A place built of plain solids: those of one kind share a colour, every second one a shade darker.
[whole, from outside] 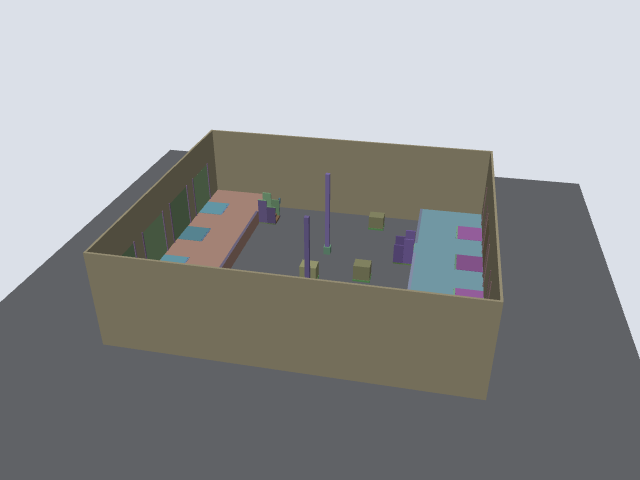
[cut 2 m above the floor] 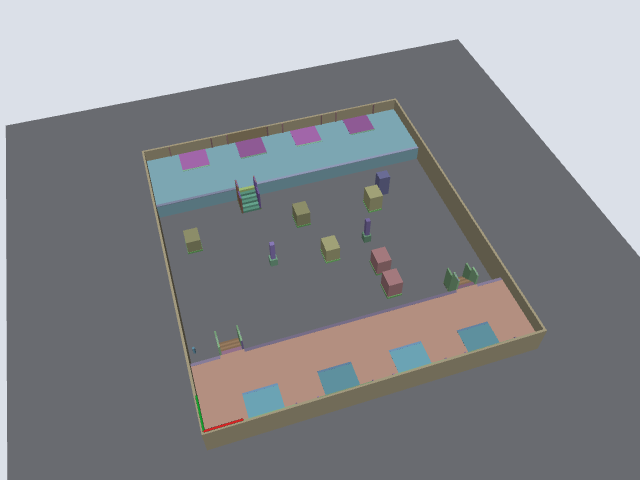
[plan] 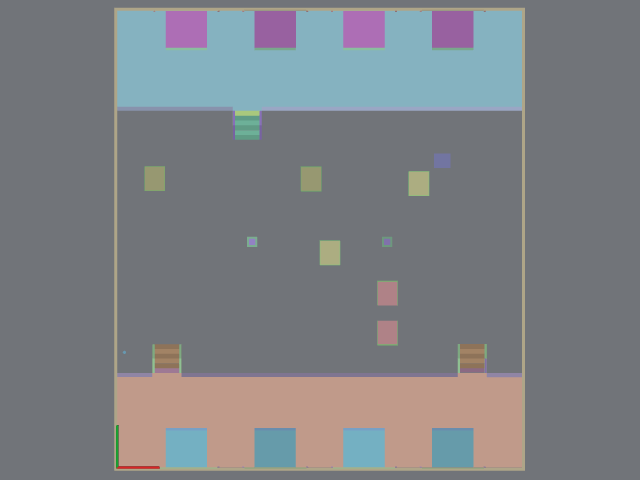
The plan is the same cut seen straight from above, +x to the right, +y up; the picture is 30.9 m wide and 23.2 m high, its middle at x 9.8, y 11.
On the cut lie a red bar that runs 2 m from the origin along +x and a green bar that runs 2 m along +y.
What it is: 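The dock platform, its doors, stairs and ramp, and the hall's floor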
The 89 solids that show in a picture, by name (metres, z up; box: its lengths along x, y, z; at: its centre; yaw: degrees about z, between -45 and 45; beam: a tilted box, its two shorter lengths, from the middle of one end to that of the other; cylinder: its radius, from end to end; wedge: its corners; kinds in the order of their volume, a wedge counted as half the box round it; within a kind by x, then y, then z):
{
 "north_deck_1": {"box": [19.56, 4.84, 1.15], "at": [9.78, 19.66, 0.53]},
 "south_deck_1": {"box": [19.56, 4.57, 1.15], "at": [9.78, 2.29, 0.53]},
 "wall_1": {"box": [0.15, 22.38, 6.47], "at": [-0.07, 11.04, 3.19]},
 "wall_2": {"box": [19.86, 0.15, 6.47], "at": [9.78, -0.07, 3.19]},
 "wall_3": {"box": [19.86, 0.15, 6.47], "at": [9.78, 22.16, 3.19]},
 "wall_4": {"box": [0.15, 22.38, 6.47], "at": [19.64, 11.04, 3.19]},
 "stage_load_1": {"box": [0.95, 1.15, 0.97], "at": [1.82, 13.97, 0.63]},
 "stage_load_2": {"box": [0.95, 1.15, 1.09], "at": [9.37, 13.95, 0.69]},
 "stage_load_3": {"box": [0.95, 1.15, 1.12], "at": [10.28, 10.38, 0.7]},
 "stage_load_4": {"box": [0.95, 1.15, 1.28], "at": [14.58, 13.73, 0.78]},
 "floor_pinch_load_1": {"box": [0.95, 1.15, 1.19], "at": [13.06, 6.53, 0.73]},
 "floor_pinch_load_2": {"box": [0.95, 1.15, 1.15], "at": [13.06, 8.41, 0.71]},
 "north_shutter_1": {"box": [3.0, 0.05, 3.15], "at": [3.35, 22.11, 2.62]},
 "north_shutter_2": {"box": [3.0, 0.05, 3.15], "at": [7.64, 22.11, 2.62]},
 "north_shutter_3": {"box": [3.0, 0.05, 3.15], "at": [11.93, 22.11, 2.62]},
 "north_shutter_4": {"box": [3.0, 0.05, 3.15], "at": [16.22, 22.11, 2.62]},
 "south_shutter_1": {"box": [3.0, 0.05, 3.15], "at": [3.35, -0.03, 2.62]},
 "south_shutter_2": {"box": [3.0, 0.05, 3.15], "at": [7.64, -0.03, 2.62]},
 "south_shutter_3": {"box": [3.0, 0.05, 3.15], "at": [11.93, -0.03, 2.62]},
 "south_shutter_4": {"box": [3.0, 0.05, 3.15], "at": [16.22, -0.03, 2.62]},
 "south_stair_steps_1": {"box": [1.2, 0.23, 0.97], "at": [2.4, 4.92, 0.43]},
 "south_stair_steps_2": {"box": [1.2, 0.23, 0.78], "at": [2.4, 5.15, 0.34]},
 "south_stair_steps_3": {"box": [1.2, 0.23, 0.6], "at": [2.4, 5.39, 0.25]},
 "south_stair_steps_4": {"box": [1.2, 0.23, 0.42], "at": [2.4, 5.62, 0.16]},
 "south_stair_steps_5": {"box": [1.2, 0.23, 0.23], "at": [2.4, 5.85, 0.07]},
 "south_stair_steps_6": {"box": [1.2, 0.23, 0.97], "at": [17.16, 4.92, 0.43]},
 "south_stair_steps_7": {"box": [1.2, 0.23, 0.78], "at": [17.16, 5.15, 0.34]},
 "south_stair_steps_8": {"box": [1.2, 0.23, 0.6], "at": [17.16, 5.39, 0.25]},
 "south_stair_steps_9": {"box": [1.2, 0.23, 0.42], "at": [17.16, 5.62, 0.16]},
 "south_stair_steps_10": {"box": [1.2, 0.23, 0.23], "at": [17.16, 5.85, 0.07]},
 "column_1": {"box": [0.3, 0.3, 6.47], "at": [6.52, 10.91, 3.19]},
 "column_2": {"box": [0.3, 0.3, 6.47], "at": [13.04, 10.91, 3.19]},
 "cage_1": {"box": [0.8, 0.7, 1.75], "at": [15.71, 14.83, 0.82]},
 "north_lev_1": {"box": [2.0, 1.78, 0.07], "at": [3.35, 21.18, 1.08]},
 "north_lev_2": {"box": [2.0, 1.78, 0.07], "at": [7.64, 21.18, 1.08]},
 "north_lev_3": {"box": [2.0, 1.78, 0.07], "at": [11.93, 21.18, 1.08]},
 "north_lev_4": {"box": [2.0, 1.78, 0.07], "at": [16.22, 21.18, 1.08]},
 "south_lev_1": {"box": [2.0, 1.78, 0.07], "at": [3.35, 0.9, 1.08]},
 "south_lev_2": {"box": [2.0, 1.78, 0.07], "at": [7.64, 0.9, 1.08]},
 "south_lev_3": {"box": [2.0, 1.78, 0.07], "at": [11.93, 0.9, 1.08]},
 "south_lev_4": {"box": [2.0, 1.78, 0.07], "at": [16.22, 0.9, 1.08]},
 "dock_south_cheek_whole_1": {"box": [0.11, 0.7, 2.15], "at": [1.75, 4.92, 1.02]},
 "dock_south_cheek_whole_2": {"box": [0.11, 0.7, 1.6], "at": [1.75, 5.62, 0.75]},
 "dock_south_cheek_whole_3": {"box": [0.11, 0.7, 2.15], "at": [16.52, 4.92, 1.02]},
 "dock_south_cheek_whole_4": {"box": [0.11, 0.7, 1.6], "at": [16.52, 5.62, 0.75]},
 "dock_south_cheek_whole_5": {"box": [0.11, 0.7, 2.15], "at": [17.81, 4.92, 1.02]},
 "dock_south_cheek_whole_6": {"box": [0.11, 0.7, 1.6], "at": [17.81, 5.62, 0.75]},
 "north_stair_steps_1": {"box": [1.2, 0.23, 0.23], "at": [6.28, 15.96, 0.07]},
 "north_stair_steps_2": {"box": [1.2, 0.23, 0.42], "at": [6.28, 16.19, 0.16]},
 "north_stair_steps_3": {"box": [1.2, 0.23, 0.6], "at": [6.28, 16.43, 0.25]},
 "north_stair_steps_4": {"box": [1.2, 0.23, 0.78], "at": [6.28, 16.66, 0.34]},
 "north_stair_steps_5": {"box": [1.2, 0.23, 0.97], "at": [6.28, 16.89, 0.43]},
 "south_stair_stair_head_1": {"box": [1.2, 0.23, 1.15], "at": [2.4, 4.69, 0.53]},
 "south_stair_stair_head_2": {"box": [1.2, 0.23, 1.15], "at": [17.16, 4.69, 0.53]},
 "dock_north_cheek_whole_1": {"box": [0.11, 0.7, 1.6], "at": [5.64, 16.19, 0.75]},
 "dock_north_cheek_whole_2": {"box": [0.11, 0.7, 2.15], "at": [5.64, 16.89, 1.02]},
 "dock_north_cheek_whole_3": {"box": [0.11, 0.7, 1.6], "at": [6.93, 16.19, 0.75]},
 "dock_north_cheek_whole_4": {"box": [0.11, 0.7, 2.15], "at": [6.93, 16.89, 1.02]},
 "floor_pinch_pal_1": {"box": [1.0, 1.2, 0.19], "at": [13.06, 6.5, 0.04]},
 "floor_pinch_pal_2": {"box": [1.0, 1.2, 0.19], "at": [13.06, 8.43, 0.04]},
 "stage_pal_1": {"box": [1.0, 1.2, 0.19], "at": [1.82, 13.97, 0.04]},
 "stage_pal_2": {"box": [1.0, 1.2, 0.19], "at": [14.58, 13.73, 0.04]},
 "column_guard_1": {"box": [0.5, 0.5, 0.65], "at": [6.52, 10.91, 0.28]},
 "column_guard_2": {"box": [0.5, 0.5, 0.65], "at": [13.04, 10.91, 0.28]},
 "north_stair_stair_head_1": {"box": [1.2, 0.23, 1.15], "at": [6.28, 17.13, 0.53]},
 "dock_south_cheek_1": {"box": [0.1, 0.7, 2.11], "at": [3.05, 4.92, 1.0]},
 "dock_south_cheek_2": {"box": [0.1, 0.7, 1.56], "at": [3.05, 5.62, 0.73]},
 "north_edge_1": {"box": [5.58, 0.2, 0.05], "at": [2.79, 17.34, 1.08]},
 "north_edge_2": {"box": [12.58, 0.2, 0.05], "at": [13.27, 17.34, 1.08]},
 "south_edge_1": {"box": [1.7, 0.2, 0.05], "at": [0.85, 4.47, 1.08]},
 "south_edge_2": {"box": [13.36, 0.2, 0.05], "at": [9.78, 4.47, 1.08]},
 "south_edge_3": {"box": [1.7, 0.2, 0.05], "at": [18.71, 4.47, 1.08]},
 "south_shutter_jamb_1": {"box": [0.1, 0.06, 3.25], "at": [1.79, 0.03, 2.67]},
 "south_shutter_jamb_2": {"box": [0.1, 0.06, 3.25], "at": [4.89, 0.03, 2.67]},
 "south_shutter_jamb_3": {"box": [0.1, 0.06, 3.25], "at": [6.09, 0.03, 2.67]},
 "south_shutter_jamb_4": {"box": [0.1, 0.06, 3.25], "at": [9.19, 0.03, 2.67]},
 "south_shutter_jamb_5": {"box": [0.1, 0.06, 3.25], "at": [10.38, 0.03, 2.67]},
 "south_shutter_jamb_6": {"box": [0.1, 0.06, 3.25], "at": [13.48, 0.03, 2.67]},
 "north_lev_edge_1": {"box": [2.0, 0.12, 0.07], "at": [3.35, 20.23, 1.08]},
 "north_lev_edge_2": {"box": [2.0, 0.12, 0.07], "at": [7.64, 20.23, 1.08]},
 "north_lev_edge_3": {"box": [2.0, 0.12, 0.07], "at": [11.93, 20.23, 1.08]},
 "north_lev_edge_4": {"box": [2.0, 0.12, 0.07], "at": [16.22, 20.23, 1.08]},
 "south_lev_edge_1": {"box": [2.0, 0.12, 0.07], "at": [3.35, 1.85, 1.08]},
 "south_lev_edge_2": {"box": [2.0, 0.12, 0.07], "at": [7.64, 1.85, 1.08]},
 "south_lev_edge_3": {"box": [2.0, 0.12, 0.07], "at": [11.93, 1.85, 1.08]},
 "south_lev_edge_4": {"box": [2.0, 0.12, 0.07], "at": [16.22, 1.85, 1.08]},
 "north_shutter_jamb_1": {"box": [0.1, 0.06, 3.25], "at": [6.09, 22.05, 2.67]},
 "north_shutter_jamb_2": {"box": [0.1, 0.06, 3.25], "at": [9.19, 22.05, 2.67]},
 "north_shutter_jamb_3": {"box": [0.1, 0.06, 3.25], "at": [10.38, 22.05, 2.67]}
}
